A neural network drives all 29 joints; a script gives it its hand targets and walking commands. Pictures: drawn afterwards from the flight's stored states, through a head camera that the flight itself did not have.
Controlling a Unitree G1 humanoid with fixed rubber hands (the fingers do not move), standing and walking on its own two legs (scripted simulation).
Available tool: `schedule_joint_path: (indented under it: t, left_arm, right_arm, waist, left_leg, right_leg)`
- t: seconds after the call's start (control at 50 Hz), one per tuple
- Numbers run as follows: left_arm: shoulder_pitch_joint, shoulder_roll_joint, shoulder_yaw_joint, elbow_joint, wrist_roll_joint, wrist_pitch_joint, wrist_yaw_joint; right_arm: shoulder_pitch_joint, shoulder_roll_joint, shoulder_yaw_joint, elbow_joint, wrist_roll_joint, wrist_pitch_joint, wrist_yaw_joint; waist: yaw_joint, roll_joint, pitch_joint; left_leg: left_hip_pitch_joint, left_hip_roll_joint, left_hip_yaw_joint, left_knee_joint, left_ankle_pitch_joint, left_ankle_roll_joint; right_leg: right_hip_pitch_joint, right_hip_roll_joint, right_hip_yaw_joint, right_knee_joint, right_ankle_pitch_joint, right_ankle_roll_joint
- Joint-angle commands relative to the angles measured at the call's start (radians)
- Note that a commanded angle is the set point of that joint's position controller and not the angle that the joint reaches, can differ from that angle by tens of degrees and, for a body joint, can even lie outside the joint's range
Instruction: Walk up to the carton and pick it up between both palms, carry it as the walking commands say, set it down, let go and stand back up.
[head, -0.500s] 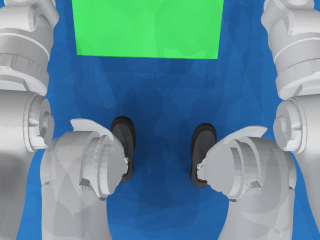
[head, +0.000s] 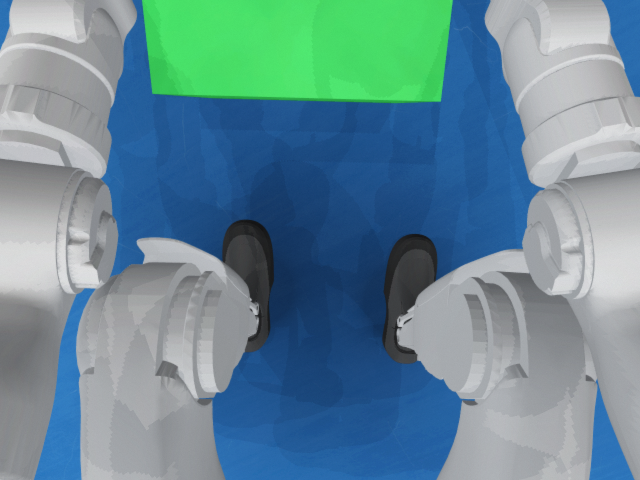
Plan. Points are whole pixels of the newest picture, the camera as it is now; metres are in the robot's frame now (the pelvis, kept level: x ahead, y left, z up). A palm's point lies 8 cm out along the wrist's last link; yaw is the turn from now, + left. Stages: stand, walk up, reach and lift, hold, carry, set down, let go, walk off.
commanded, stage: reach and lift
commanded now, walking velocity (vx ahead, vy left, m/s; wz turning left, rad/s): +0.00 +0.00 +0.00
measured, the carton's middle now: out of the picture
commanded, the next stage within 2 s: none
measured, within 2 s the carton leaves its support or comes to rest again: leaves its support in 0.90 s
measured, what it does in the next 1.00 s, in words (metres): stands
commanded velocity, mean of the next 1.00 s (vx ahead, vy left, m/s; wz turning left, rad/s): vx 0.00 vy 0.00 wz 0.00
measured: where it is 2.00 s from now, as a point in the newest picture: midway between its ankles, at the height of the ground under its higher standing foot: (328, 312)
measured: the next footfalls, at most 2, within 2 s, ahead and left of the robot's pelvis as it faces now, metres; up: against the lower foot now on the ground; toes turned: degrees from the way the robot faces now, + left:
none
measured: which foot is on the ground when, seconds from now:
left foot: down 0.00-1.00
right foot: down 0.00-1.00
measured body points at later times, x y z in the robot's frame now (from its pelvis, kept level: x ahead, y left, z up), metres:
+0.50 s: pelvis +0.00 +0.00 -0.01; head +0.38 +0.01 +0.22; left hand +0.57 +0.21 -0.19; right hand +0.58 -0.12 -0.19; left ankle +0.13 +0.12 -0.32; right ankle +0.12 -0.12 -0.32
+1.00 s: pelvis +0.01 +0.00 +0.00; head +0.37 +0.02 +0.25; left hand +0.56 +0.19 -0.17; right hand +0.58 -0.14 -0.16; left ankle +0.13 +0.12 -0.32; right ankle +0.12 -0.13 -0.32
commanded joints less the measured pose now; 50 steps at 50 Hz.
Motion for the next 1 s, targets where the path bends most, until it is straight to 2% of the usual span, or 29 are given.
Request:
schedule_joint_path:
  t: [0.0, 0.06, 0.18, 0.24, 0.3, 0.32, 0.4, 0.52, 0.6, 0.7, 0.88, 0.98]
  left_arm:
    - [-0.313, -0.001, -0.025, -0.115, -0.009, -0.022, -0.021]
    - [-0.331, -0.050, -0.048, -0.127, -0.015, -0.024, -0.029]
    - [-0.385, -0.209, -0.100, -0.152, -0.021, -0.023, -0.064]
    - [-0.438, -0.407, -0.138, -0.163, -0.012, -0.008, -0.120]
    - [-0.514, -0.674, -0.157, -0.195, 0.015, 0.020, -0.204]
    - [-0.520, -0.719, -0.145, -0.214, 0.028, 0.031, -0.224]
    - [-0.504, -0.820, -0.116, -0.266, 0.054, 0.067, -0.279]
    - [-0.485, -0.869, -0.133, -0.308, 0.038, 0.095, -0.321]
    - [-0.473, -0.889, -0.145, -0.324, 0.029, 0.104, -0.336]
    - [-0.498, -0.916, -0.172, -0.377, 0.009, 0.106, -0.337]
    - [-0.586, -0.942, -0.229, -0.560, -0.025, 0.095, -0.280]
    - [-0.574, -0.951, -0.203, -0.554, 0.014, 0.107, -0.264]
  right_arm:
    - [-0.278, -0.066, -0.011, -0.091, -0.016, -0.022, -0.002]
    - [-0.283, -0.034, -0.010, -0.097, -0.027, -0.026, 0.005]
    - [-0.326, 0.135, 0.036, -0.104, -0.012, -0.024, 0.054]
    - [-0.376, 0.331, 0.058, -0.107, -0.026, -0.012, 0.111]
    - [-0.435, 0.612, 0.074, -0.138, -0.055, 0.013, 0.193]
    - [-0.428, 0.656, 0.063, -0.149, -0.068, 0.024, 0.212]
    - [-0.402, 0.761, 0.044, -0.193, -0.100, 0.065, 0.266]
    - [-0.362, 0.836, 0.048, -0.216, -0.089, 0.090, 0.296]
    - [-0.363, 0.859, 0.058, -0.232, -0.071, 0.095, 0.301]
    - [-0.403, 0.894, 0.091, -0.290, -0.035, 0.092, 0.297]
    - [-0.557, 0.935, 0.174, -0.469, 0.048, 0.078, 0.270]
    - [-0.574, 0.947, 0.169, -0.467, 0.043, 0.087, 0.258]
  waist:
    - [-0.035, -0.007, -1.279]
    - [-0.050, -0.002, -1.268]
    - [-0.044, 0.000, -1.240]
    - [-0.051, 0.002, -1.202]
    - [-0.056, -0.011, -1.156]
    - [-0.056, -0.016, -1.142]
    - [-0.046, -0.033, -1.122]
    - [-0.028, -0.026, -1.092]
    - [-0.019, -0.016, -1.091]
    - [-0.010, -0.009, -1.201]
    - [0.026, -0.011, -1.610]
    - [0.046, -0.013, -1.598]
  left_leg:
    - [0.649, -0.057, 0.000, -0.148, 0.320, -0.042]
    - [0.659, -0.066, -0.003, -0.151, 0.324, -0.042]
    - [0.679, -0.078, -0.007, -0.152, 0.327, -0.035]
    - [0.665, -0.087, -0.009, -0.148, 0.311, -0.031]
    - [0.627, -0.100, -0.002, -0.143, 0.283, -0.024]
    - [0.617, -0.103, 0.003, -0.141, 0.275, -0.024]
    - [0.587, -0.108, 0.021, -0.128, 0.265, -0.021]
    - [0.562, -0.106, 0.036, -0.119, 0.255, -0.012]
    - [0.563, -0.106, 0.037, -0.113, 0.264, -0.006]
    - [0.620, -0.107, 0.041, -0.106, 0.309, -0.005]
    - [0.850, -0.114, 0.055, -0.106, 0.478, -0.019]
    - [0.810, -0.116, 0.074, -0.140, 0.419, -0.022]
  right_leg:
    - [0.568, 0.059, -0.037, -0.157, 0.291, 0.011]
    - [0.567, 0.063, -0.038, -0.160, 0.294, 0.007]
    - [0.549, 0.071, -0.039, -0.159, 0.293, 0.001]
    - [0.522, 0.079, -0.044, -0.156, 0.279, -0.004]
    - [0.497, 0.089, -0.055, -0.150, 0.261, -0.013]
    - [0.490, 0.091, -0.061, -0.148, 0.257, -0.015]
    - [0.485, 0.096, -0.075, -0.136, 0.248, -0.018]
    - [0.487, 0.102, -0.075, -0.124, 0.246, -0.025]
    - [0.487, 0.105, -0.072, -0.118, 0.253, -0.030]
    - [0.528, 0.109, -0.079, -0.109, 0.289, -0.033]
    - [0.629, 0.125, -0.097, -0.115, 0.408, -0.017]
    - [0.626, 0.131, -0.094, -0.158, 0.363, -0.009]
